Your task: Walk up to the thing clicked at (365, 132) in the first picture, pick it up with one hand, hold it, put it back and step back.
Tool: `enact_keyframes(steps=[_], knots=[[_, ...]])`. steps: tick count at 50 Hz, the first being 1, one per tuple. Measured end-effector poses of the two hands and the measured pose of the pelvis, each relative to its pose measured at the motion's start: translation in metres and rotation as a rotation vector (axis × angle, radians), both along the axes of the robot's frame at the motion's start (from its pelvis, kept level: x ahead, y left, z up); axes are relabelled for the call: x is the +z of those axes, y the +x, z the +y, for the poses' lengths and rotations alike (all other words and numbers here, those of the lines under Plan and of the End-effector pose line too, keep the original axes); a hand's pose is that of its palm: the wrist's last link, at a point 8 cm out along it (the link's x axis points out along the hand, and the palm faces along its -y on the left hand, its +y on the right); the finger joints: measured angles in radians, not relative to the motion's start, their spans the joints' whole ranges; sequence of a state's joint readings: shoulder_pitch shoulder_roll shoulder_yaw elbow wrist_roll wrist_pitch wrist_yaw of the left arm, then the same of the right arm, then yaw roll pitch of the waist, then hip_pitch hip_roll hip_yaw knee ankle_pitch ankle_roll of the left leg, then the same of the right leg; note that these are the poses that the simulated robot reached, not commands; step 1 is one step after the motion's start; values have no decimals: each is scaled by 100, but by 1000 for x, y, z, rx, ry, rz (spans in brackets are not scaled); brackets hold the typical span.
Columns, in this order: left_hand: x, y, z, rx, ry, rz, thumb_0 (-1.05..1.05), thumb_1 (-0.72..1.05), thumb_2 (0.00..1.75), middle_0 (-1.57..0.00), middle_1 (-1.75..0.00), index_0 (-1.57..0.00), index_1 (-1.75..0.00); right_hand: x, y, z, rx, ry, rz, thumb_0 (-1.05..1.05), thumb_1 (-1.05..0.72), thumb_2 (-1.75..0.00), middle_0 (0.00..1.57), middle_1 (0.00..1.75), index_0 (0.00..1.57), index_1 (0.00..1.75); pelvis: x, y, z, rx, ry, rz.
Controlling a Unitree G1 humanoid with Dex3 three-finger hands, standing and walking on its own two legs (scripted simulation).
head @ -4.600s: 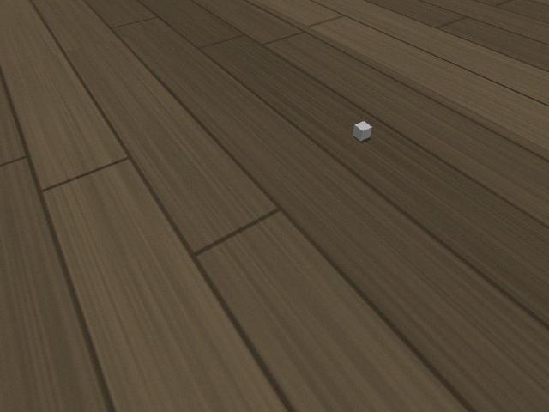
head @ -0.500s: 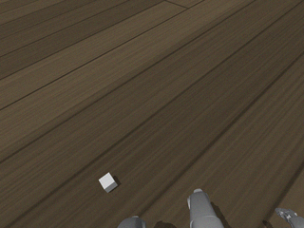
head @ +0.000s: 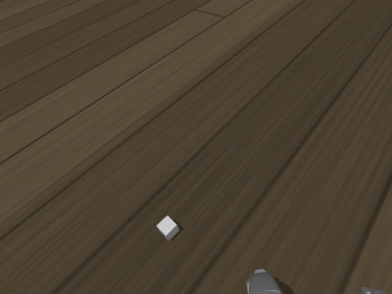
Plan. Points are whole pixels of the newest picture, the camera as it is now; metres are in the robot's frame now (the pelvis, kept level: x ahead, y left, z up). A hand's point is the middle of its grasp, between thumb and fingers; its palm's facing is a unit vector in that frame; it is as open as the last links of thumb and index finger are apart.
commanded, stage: walk up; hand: left
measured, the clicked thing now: (168, 228) +0.53 +0.23 -0.69
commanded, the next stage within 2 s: none
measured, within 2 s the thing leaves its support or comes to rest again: neither
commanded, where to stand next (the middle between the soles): +0.15 -0.01 m, yaw -5 degrees
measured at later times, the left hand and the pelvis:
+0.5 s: hand out of the picture +0.16 +0.26 -0.12, palm faces -0.15 -0.92 -0.37, open 7.4 cm; pelvis +0.05 +0.00 +0.02, yaw -6 degrees
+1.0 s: hand (97, 281) +0.19 +0.26 -0.12, palm faces -0.12 -0.90 -0.43, open 7.4 cm; pelvis +0.08 -0.01 +0.02, yaw -6 degrees
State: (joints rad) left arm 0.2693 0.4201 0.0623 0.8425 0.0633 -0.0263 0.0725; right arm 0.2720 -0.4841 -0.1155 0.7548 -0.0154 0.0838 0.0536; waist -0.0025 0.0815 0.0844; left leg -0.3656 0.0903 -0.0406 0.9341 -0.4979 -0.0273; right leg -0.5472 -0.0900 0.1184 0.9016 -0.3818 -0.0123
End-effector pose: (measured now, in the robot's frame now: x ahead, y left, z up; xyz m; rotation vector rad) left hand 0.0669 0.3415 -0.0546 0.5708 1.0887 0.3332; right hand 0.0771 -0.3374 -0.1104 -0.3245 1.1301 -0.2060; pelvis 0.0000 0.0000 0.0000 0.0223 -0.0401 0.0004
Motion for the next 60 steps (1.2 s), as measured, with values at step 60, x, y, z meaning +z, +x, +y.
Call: enact_keyframes(steps=[60], knots=[[-15, 123, -42, -54, -211, 106, 0, 91, 90, -21, -30, -20, -30, 27, 69, 22, -100, 24, 48, 1, -90, -89, 20, 30, 20, 30, 36, 76, 1, -106, -18, -2]])
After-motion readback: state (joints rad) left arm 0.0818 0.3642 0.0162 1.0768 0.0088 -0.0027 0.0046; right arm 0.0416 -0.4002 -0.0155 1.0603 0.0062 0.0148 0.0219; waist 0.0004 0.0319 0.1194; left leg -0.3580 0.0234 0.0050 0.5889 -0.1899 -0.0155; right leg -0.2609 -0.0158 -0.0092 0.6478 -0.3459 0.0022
